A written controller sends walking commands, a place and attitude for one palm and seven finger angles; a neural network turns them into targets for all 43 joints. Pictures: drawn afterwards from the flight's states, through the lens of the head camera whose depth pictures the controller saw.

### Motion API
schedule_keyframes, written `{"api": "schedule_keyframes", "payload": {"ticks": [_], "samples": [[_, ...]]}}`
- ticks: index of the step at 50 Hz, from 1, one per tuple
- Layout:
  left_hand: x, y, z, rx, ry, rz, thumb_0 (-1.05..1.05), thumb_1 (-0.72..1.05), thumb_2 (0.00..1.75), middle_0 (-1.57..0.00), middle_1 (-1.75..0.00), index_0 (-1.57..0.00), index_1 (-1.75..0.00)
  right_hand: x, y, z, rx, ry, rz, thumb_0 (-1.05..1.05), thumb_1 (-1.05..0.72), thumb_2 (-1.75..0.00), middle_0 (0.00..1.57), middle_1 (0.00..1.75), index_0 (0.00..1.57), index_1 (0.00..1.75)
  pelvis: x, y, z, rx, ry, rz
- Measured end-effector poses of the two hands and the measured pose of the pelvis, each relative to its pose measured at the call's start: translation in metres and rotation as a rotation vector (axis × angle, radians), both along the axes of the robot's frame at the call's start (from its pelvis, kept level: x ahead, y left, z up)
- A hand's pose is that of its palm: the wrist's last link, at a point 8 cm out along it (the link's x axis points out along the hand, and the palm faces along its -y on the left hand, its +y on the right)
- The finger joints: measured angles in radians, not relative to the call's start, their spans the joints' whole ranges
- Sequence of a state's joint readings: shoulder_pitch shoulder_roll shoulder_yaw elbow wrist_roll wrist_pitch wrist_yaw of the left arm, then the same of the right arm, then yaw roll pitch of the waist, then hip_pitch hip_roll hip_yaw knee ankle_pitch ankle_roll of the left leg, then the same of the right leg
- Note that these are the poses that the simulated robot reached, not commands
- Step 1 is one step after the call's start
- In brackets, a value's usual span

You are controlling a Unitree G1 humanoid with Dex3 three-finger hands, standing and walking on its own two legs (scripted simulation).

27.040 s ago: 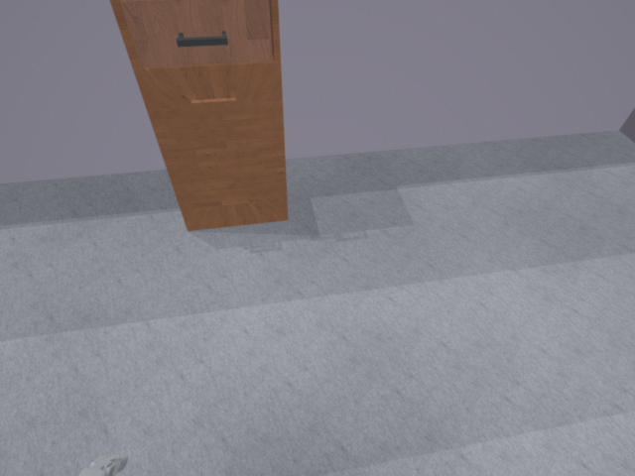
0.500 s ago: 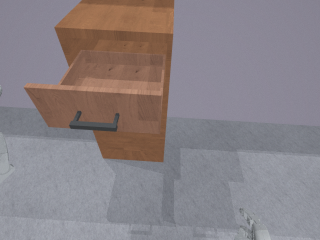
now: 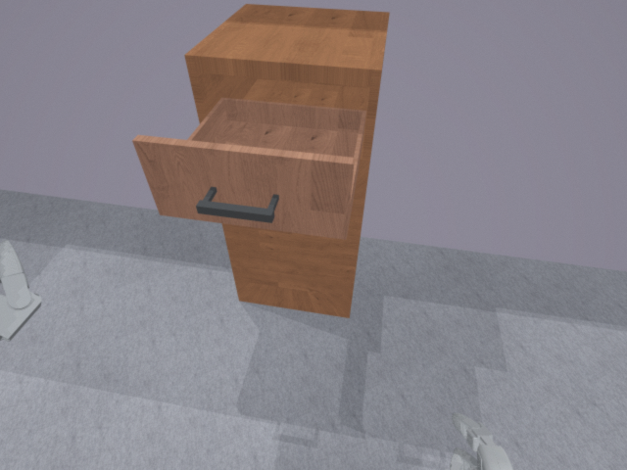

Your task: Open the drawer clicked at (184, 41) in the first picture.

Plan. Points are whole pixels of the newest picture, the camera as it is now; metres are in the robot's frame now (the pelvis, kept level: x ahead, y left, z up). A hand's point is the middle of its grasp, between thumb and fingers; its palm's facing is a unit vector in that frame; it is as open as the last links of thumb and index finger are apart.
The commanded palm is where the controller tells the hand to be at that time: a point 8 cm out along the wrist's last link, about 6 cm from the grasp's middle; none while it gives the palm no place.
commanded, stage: stop stepping back and stand still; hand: left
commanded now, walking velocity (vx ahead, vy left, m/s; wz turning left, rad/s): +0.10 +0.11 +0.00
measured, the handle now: (239, 203) +0.54 +0.17 +0.04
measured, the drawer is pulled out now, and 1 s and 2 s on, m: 0.30 0.30 0.30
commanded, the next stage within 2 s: let the arm hang, fingers relaxed in 0.24 s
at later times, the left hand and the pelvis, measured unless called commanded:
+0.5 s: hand (144, 408) +0.20 +0.23 -0.02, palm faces +0.12 -0.91 -0.39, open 7.4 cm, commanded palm none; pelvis -0.01 +0.01 +0.00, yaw +0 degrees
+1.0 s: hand out of the picture -0.05 +0.20 -0.15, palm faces +0.01 -0.97 -0.25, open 7.3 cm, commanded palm none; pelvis -0.03 +0.01 +0.02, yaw -2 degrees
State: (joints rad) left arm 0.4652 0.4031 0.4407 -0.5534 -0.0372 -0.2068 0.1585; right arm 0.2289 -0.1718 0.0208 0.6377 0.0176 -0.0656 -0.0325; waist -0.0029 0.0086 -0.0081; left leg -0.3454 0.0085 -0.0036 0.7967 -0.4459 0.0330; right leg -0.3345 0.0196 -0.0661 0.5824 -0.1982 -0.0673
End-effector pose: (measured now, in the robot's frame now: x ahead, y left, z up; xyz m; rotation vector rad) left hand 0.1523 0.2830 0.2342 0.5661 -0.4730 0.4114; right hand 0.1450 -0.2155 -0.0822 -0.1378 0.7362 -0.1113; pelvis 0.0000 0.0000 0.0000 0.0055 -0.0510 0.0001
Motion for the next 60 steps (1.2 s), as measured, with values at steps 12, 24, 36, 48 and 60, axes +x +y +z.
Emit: {"api": "schedule_keyframes", "payload": {"ticks": [12,24,36,48,60], "samples": [[-0.005,-0.006,0.003,0.035,0.008,-0.11,0.02,0.88,0.9,-0.21,-0.3,-0.21,-0.3,-0.024,-0.018,0.022,-0.138,0.027,-0.037,0.01,-0.9,-0.9,0.2,0.3,0.2,0.3,-0.01,0.011,0.007,-0.003,0.03,-0.011],[0.037,0.002,-0.191,-0.303,0.794,0.033,0.0,0.9,0.9,-0.19,-0.3,-0.19,-0.29,-0.028,-0.01,-0.034,0.023,0.136,-0.034,0.01,-0.9,-0.9,0.2,0.3,0.2,0.3,-0.005,0.013,-0.002,-0.001,0.051,0.0],[-0.123,-0.053,-0.365,-0.708,1.56,0.163,-0.07,1.02,0.9,-0.21,-0.3,-0.2,-0.3,-0.157,-0.016,-0.035,-0.071,0.611,-0.074,0.01,-0.93,-0.9,0.2,0.3,0.2,0.3,-0.024,0.002,0.01,-0.015,0.023,0.005],[-0.202,-0.03,-0.355,-0.647,1.802,0.322,0.0,0.92,0.9,-0.2,-0.3,-0.19,-0.3,-0.206,0.007,-0.05,0.026,0.705,-0.133,0.01,-0.91,-0.9,0.2,0.3,0.2,0.3,-0.026,0.009,0.015,-0.011,0.003,-0.025],[-0.196,-0.059,-0.363,-0.686,1.798,0.256,0.01,0.9,0.9,-0.2,-0.3,-0.19,-0.3,-0.218,0.04,-0.056,0.112,0.723,-0.138,0.0,-0.91,-0.9,0.2,0.3,0.2,0.3,-0.029,0.009,0.015,-0.003,0.005,-0.037]]}}
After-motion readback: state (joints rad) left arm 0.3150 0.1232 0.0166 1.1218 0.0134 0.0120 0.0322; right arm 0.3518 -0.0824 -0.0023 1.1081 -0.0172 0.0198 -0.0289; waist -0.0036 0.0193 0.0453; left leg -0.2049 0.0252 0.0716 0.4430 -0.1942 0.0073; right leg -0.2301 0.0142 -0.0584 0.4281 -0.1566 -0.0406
